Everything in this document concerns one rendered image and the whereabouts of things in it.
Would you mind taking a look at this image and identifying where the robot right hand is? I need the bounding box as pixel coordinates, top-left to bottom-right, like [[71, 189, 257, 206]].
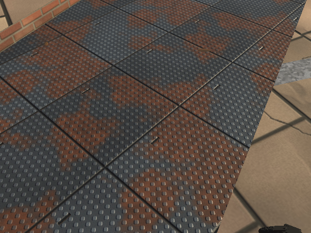
[[259, 223, 302, 233]]

